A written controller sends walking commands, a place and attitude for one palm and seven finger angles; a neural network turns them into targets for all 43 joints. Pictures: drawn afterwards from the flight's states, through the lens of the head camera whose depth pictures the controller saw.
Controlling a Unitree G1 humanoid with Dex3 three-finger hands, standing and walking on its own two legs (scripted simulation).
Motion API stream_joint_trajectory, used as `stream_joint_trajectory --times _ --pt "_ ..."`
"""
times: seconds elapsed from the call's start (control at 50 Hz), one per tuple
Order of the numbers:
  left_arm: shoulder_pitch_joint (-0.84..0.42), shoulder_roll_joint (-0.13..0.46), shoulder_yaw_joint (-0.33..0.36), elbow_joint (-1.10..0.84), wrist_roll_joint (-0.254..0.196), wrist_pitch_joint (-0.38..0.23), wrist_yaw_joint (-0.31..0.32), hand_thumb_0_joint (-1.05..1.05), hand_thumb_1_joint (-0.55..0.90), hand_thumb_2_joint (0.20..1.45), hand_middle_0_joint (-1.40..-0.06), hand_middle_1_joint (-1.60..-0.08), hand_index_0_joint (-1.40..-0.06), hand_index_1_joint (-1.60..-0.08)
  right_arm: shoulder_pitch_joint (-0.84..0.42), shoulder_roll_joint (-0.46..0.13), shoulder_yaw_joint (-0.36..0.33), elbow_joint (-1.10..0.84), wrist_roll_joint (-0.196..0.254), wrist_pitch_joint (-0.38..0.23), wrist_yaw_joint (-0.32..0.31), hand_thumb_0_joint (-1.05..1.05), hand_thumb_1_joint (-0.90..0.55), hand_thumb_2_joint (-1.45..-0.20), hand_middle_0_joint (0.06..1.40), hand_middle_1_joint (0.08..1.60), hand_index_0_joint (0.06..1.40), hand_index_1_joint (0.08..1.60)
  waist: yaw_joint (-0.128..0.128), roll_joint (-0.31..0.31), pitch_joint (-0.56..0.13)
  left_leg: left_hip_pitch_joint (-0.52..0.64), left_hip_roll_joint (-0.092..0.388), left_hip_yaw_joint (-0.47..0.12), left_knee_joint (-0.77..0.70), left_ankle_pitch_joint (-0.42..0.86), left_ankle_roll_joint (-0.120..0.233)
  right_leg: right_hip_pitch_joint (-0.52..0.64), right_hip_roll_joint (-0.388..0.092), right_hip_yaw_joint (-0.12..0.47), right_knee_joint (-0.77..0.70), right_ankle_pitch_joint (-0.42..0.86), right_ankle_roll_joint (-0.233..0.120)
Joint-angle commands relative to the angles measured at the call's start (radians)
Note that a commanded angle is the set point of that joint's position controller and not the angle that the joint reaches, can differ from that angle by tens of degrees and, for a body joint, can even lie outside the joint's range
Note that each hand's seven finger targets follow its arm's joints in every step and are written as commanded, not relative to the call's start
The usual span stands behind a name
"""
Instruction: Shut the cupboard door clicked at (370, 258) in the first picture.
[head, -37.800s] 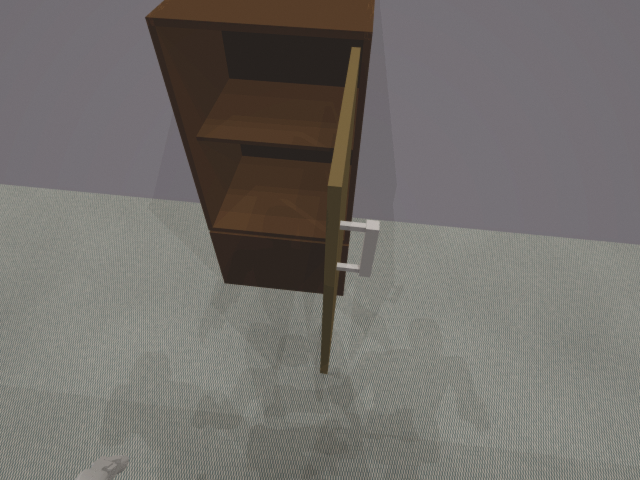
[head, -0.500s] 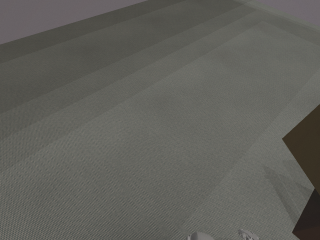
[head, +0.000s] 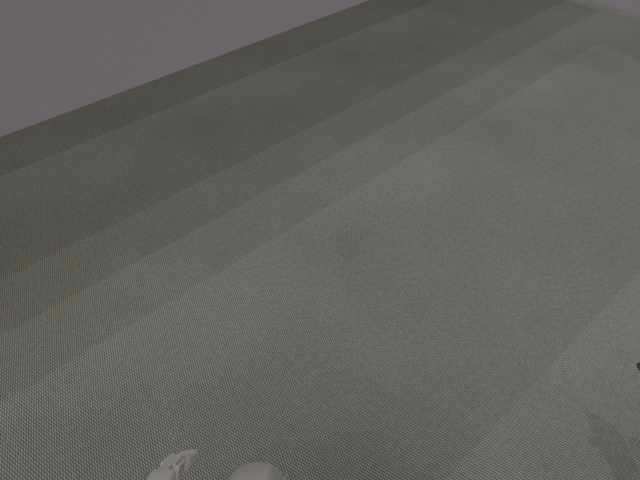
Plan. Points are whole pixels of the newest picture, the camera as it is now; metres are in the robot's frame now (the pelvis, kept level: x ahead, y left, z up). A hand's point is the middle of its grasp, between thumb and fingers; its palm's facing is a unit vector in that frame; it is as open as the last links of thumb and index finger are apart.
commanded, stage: walk to a spot facing it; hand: left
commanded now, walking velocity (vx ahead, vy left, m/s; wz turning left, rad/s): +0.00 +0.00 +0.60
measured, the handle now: out of the picture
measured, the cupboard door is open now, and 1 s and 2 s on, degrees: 58 58 58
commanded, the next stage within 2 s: turn to face it in 0.06 s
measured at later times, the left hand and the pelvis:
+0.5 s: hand out of the picture +0.10 +0.23 -0.18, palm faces +0.12 -0.98 -0.16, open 7.4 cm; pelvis +0.11 +0.05 +0.00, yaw +0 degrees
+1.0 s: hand (195, 407) +0.24 +0.20 -0.16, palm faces -0.24 -0.94 -0.25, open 7.4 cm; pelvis +0.14 +0.03 +0.00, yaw -17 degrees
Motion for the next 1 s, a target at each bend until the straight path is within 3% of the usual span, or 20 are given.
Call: stream_joint_trajectory --times 0.0,0.14,0.18,0.22,0.24,0.26,0.28,0.32,0.36,0.46,0.58,0.68,0.7,0.72,0.74,0.76,0.78,0.8,0.88,0.98 --pt "0.115 0.119 0.031 -0.011 0.002 -0.024 0.014 0.000 0.900 0.900 -0.200 -0.300 -0.200 -0.300 0.005 -0.010 -0.004 -0.083 -0.006 0.009 0.009 0.000 -0.900 -0.900 0.200 0.300 0.200 0.300 0.020 -0.154 -0.069 -0.140 0.060 -0.004 -0.018 0.070 -0.037 0.080 -0.265 0.074 -0.250 0.543 -0.061" --pt "0.147 0.164 0.039 -0.005 0.002 -0.013 0.022 0.000 0.900 0.900 -0.200 -0.300 -0.200 -0.300 -0.184 -0.026 0.007 -0.190 -0.006 0.022 0.029 0.000 -0.900 -0.900 0.200 0.300 0.200 0.300 0.040 -0.157 -0.070 -0.159 0.063 0.081 -0.361 0.115 -0.047 0.196 -0.275 -0.027 -0.190 0.682 -0.064" --pt "0.179 0.165 0.032 0.018 0.010 -0.011 0.025 0.000 0.900 0.900 -0.200 -0.300 -0.200 -0.300 -0.203 -0.012 0.017 -0.196 -0.006 0.007 0.025 0.000 -0.900 -0.900 0.200 0.300 0.200 0.300 0.055 -0.152 -0.079 -0.070 0.041 0.075 -0.506 0.105 -0.029 0.210 -0.275 0.019 -0.135 0.721 -0.073" --pt "0.171 0.165 0.023 0.023 0.001 -0.004 0.028 0.000 0.900 0.900 -0.200 -0.300 -0.200 -0.300 -0.125 -0.030 0.020 -0.167 -0.011 -0.010 0.014 0.000 -0.900 -0.900 0.200 0.300 0.200 0.300 0.024 -0.130 -0.122 0.125 -0.006 0.095 -0.662 0.242 -0.018 0.179 -0.225 0.007 -0.053 0.707 -0.053" --pt "0.180 0.154 0.014 0.029 -0.004 0.001 0.030 0.000 0.900 0.900 -0.200 -0.300 -0.200 -0.300 -0.052 -0.072 0.014 -0.139 -0.017 -0.020 0.009 0.000 -0.900 -0.900 0.200 0.300 0.200 0.300 -0.004 -0.062 -0.178 0.312 0.019 0.078 -0.747 0.465 -0.011 0.105 -0.184 0.003 0.042 0.576 -0.020" --pt "0.234 0.117 0.003 0.033 -0.013 0.009 0.035 0.000 0.900 0.900 -0.200 -0.300 -0.200 -0.300 0.015 -0.164 0.002 -0.128 -0.024 -0.033 0.000 0.000 -0.900 -0.900 0.200 0.300 0.200 0.300 -0.008 0.114 -0.281 0.517 0.208 -0.108 -0.724 0.849 0.055 -0.034 -0.083 -0.022 0.179 0.203 0.037" --pt "0.271 0.081 -0.016 0.045 -0.026 0.018 0.039 0.000 0.900 0.900 -0.200 -0.300 -0.200 -0.300 0.049 -0.223 -0.006 -0.119 -0.011 -0.031 -0.014 0.000 -0.900 -0.900 0.200 0.300 0.200 0.300 -0.011 0.272 -0.362 0.583 0.388 -0.256 -0.745 1.177 0.165 -0.083 -0.007 0.029 0.351 -0.393 0.062" --pt "0.230 0.087 -0.011 0.033 -0.012 0.044 0.039 0.000 0.900 0.900 -0.200 -0.300 -0.200 -0.300 -0.079 -0.224 0.003 -0.152 -0.014 -0.020 -0.037 0.000 -0.900 -0.900 0.200 0.300 0.200 0.300 0.013 0.159 -0.226 0.402 0.407 -0.185 -0.821 0.896 0.205 -0.110 -0.010 0.130 0.477 -0.454 0.045" --pt "0.168 0.117 0.010 0.045 -0.007 0.069 0.026 0.000 0.900 0.900 -0.200 -0.300 -0.200 -0.300 -0.160 -0.202 0.004 -0.181 -0.017 -0.010 -0.046 0.000 -0.900 -0.900 0.200 0.300 0.200 0.300 0.015 0.197 -0.159 0.299 0.395 -0.160 -0.870 0.660 0.181 -0.160 -0.023 0.176 0.548 -0.371 0.055" --pt "0.190 0.102 0.040 0.026 0.003 0.105 -0.005 0.000 0.900 0.900 -0.200 -0.300 -0.200 -0.300 -0.251 -0.200 -0.006 -0.212 -0.017 0.012 -0.042 0.000 -0.900 -0.900 0.200 0.300 0.200 0.300 0.061 0.082 -0.109 0.167 0.367 -0.042 -0.968 0.160 0.132 -0.149 -0.010 0.124 0.520 -0.247 0.062" --pt "0.157 0.097 0.057 -0.029 0.006 0.109 -0.020 0.000 0.900 0.900 -0.200 -0.300 -0.200 -0.300 -0.255 -0.198 -0.030 -0.207 -0.016 0.021 -0.035 0.000 -0.900 -0.900 0.200 0.300 0.200 0.300 0.062 0.136 -0.097 0.164 0.366 0.040 -0.966 0.016 0.107 -0.134 0.006 0.075 0.352 -0.173 0.066" --pt "0.189 0.113 0.066 -0.042 0.010 0.098 -0.022 0.000 0.900 0.900 -0.200 -0.300 -0.200 -0.300 -0.248 -0.208 -0.047 -0.206 -0.012 0.027 -0.025 0.000 -0.900 -0.900 0.200 0.300 0.200 0.300 0.091 0.077 -0.119 0.106 0.351 0.115 -0.825 -0.010 0.054 0.029 0.036 0.048 0.089 -0.022 0.041" --pt "0.214 0.138 0.071 -0.039 0.012 0.094 -0.020 0.000 0.900 0.900 -0.200 -0.300 -0.200 -0.300 -0.249 -0.191 -0.045 -0.209 -0.009 0.026 -0.023 0.000 -0.900 -0.900 0.200 0.300 0.200 0.300 0.110 0.014 -0.125 0.061 0.307 0.158 -0.729 -0.008 0.023 0.089 0.018 0.093 -0.003 0.021 0.023" --pt "0.231 0.214 0.080 -0.044 0.020 0.080 -0.012 0.000 0.900 0.900 -0.200 -0.300 -0.200 -0.300 -0.246 -0.139 -0.036 -0.228 -0.001 0.028 -0.019 0.000 -0.900 -0.900 0.200 0.300 0.200 0.300 0.125 -0.213 -0.115 -0.017 0.184 0.236 -0.511 -0.109 -0.040 0.106 -0.134 0.350 -0.193 0.070 -0.042" --pt "0.227 0.296 0.088 -0.046 0.018 0.071 -0.002 0.000 0.900 0.900 -0.200 -0.300 -0.200 -0.300 -0.293 -0.097 -0.022 -0.273 -0.003 0.030 -0.012 0.000 -0.900 -0.900 0.200 0.300 0.200 0.300 0.149 -0.371 -0.069 -0.190 0.053 0.185 -0.268 -0.274 -0.073 0.108 -0.298 0.604 -0.270 0.282 -0.144" --pt "0.234 0.312 0.086 -0.051 0.008 0.072 0.005 0.000 0.900 0.900 -0.200 -0.300 -0.200 -0.300 -0.299 -0.120 -0.023 -0.284 -0.003 0.041 -0.016 0.000 -0.900 -0.900 0.200 0.300 0.200 0.300 0.142 -0.260 -0.071 -0.190 0.062 0.062 -0.139 -0.237 -0.068 0.051 -0.339 0.611 -0.281 0.228 -0.194" --pt "0.181 0.278 0.085 -0.062 0.011 0.075 0.015 0.000 0.900 0.900 -0.200 -0.300 -0.200 -0.300 -0.310 -0.119 -0.028 -0.286 -0.004 0.042 -0.014 0.000 -0.900 -0.900 0.200 0.300 0.200 0.300 0.113 -0.199 -0.056 -0.230 0.077 0.020 -0.106 -0.163 -0.066 0.067 -0.283 0.573 -0.269 0.213 -0.185" --pt "0.131 0.271 0.086 -0.068 0.012 0.070 0.022 0.000 0.900 0.900 -0.200 -0.300 -0.200 -0.300 -0.291 -0.125 -0.027 -0.277 -0.005 0.039 -0.018 0.000 -0.900 -0.900 0.200 0.300 0.200 0.300 0.093 -0.271 -0.088 -0.275 0.073 0.000 -0.082 -0.120 -0.075 0.128 -0.259 0.572 -0.235 0.250 -0.182" --pt "0.088 0.237 0.067 -0.085 0.003 0.063 0.014 0.000 0.900 0.900 -0.200 -0.300 -0.200 -0.300 -0.226 -0.133 -0.024 -0.241 -0.003 0.033 -0.016 0.000 -0.900 -0.900 0.200 0.300 0.200 0.300 0.065 -0.133 -0.162 -0.174 0.058 0.009 -0.149 0.005 -0.102 0.173 -0.161 0.406 -0.164 0.393 -0.134" --pt "0.139 0.268 0.076 -0.062 0.007 0.067 0.013 0.000 0.900 0.900 -0.200 -0.300 -0.200 -0.300 -0.254 -0.124 -0.013 -0.264 0.006 0.018 -0.029 0.000 -0.900 -0.900 0.200 0.300 0.200 0.300 0.101 -0.140 -0.182 -0.125 0.028 0.023 -0.390 -0.072 -0.109 0.267 -0.173 0.471 -0.101 0.589 -0.169"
